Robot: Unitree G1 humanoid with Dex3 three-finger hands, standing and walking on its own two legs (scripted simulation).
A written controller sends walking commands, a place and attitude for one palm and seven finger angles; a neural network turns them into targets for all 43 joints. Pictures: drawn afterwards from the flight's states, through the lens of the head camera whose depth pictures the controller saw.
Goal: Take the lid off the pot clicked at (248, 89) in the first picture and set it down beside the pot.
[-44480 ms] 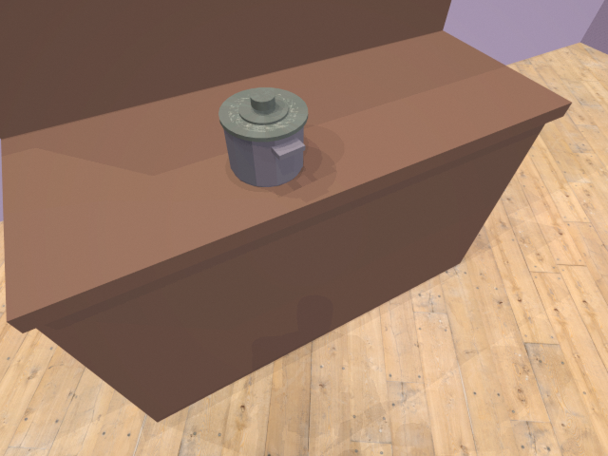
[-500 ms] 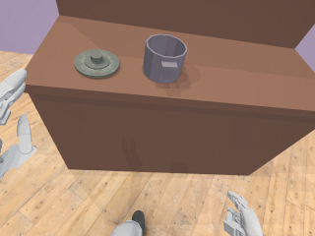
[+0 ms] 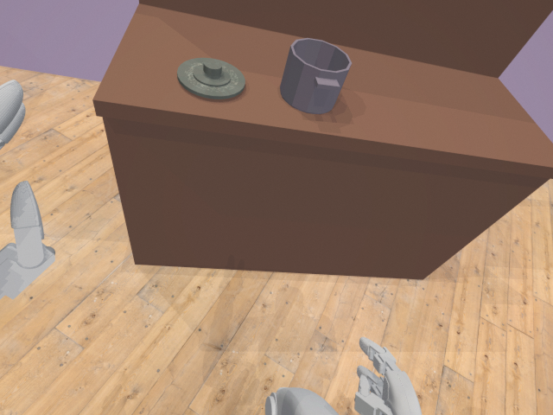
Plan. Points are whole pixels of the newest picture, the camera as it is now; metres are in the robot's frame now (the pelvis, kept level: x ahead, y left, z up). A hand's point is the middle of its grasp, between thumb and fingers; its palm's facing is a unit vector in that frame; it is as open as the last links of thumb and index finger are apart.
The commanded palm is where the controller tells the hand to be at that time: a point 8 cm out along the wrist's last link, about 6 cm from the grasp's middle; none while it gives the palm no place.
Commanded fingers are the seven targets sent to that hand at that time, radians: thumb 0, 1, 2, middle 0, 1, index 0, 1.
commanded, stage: stop stepping back and stand still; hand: left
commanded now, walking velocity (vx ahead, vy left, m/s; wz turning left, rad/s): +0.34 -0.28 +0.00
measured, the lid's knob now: (212, 67) +0.82 +0.15 +0.03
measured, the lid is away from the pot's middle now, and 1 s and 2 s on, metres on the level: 0.24 0.24 0.24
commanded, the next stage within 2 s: let the arm hang, fingers relaxed in 0.26 s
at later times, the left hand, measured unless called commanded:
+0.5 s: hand out of the picture +0.14 +0.18 -0.18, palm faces +0.00 -0.99 -0.15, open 7.4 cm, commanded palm none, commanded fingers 0.00 0.90 0.90 -0.20 -0.30 -0.20 -0.30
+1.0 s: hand (169, 406) +0.16 +0.13 -0.16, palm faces +0.12 -0.97 -0.22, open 7.3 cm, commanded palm none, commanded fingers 0.00 0.90 0.90 -0.20 -0.30 -0.20 -0.30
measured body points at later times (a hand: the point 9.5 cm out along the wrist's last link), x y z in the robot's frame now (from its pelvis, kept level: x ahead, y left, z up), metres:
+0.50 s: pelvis +0.02 +0.01 -0.03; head +0.05 +0.04 +0.42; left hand +0.14 +0.23 -0.16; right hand +0.09 -0.25 -0.14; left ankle -0.03 +0.07 -0.72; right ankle -0.04 -0.12 -0.69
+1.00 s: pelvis +0.12 -0.05 +0.01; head +0.17 -0.05 +0.45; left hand +0.16 +0.18 -0.15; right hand +0.15 -0.28 -0.15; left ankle +0.02 +0.05 -0.72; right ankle +0.08 -0.18 -0.72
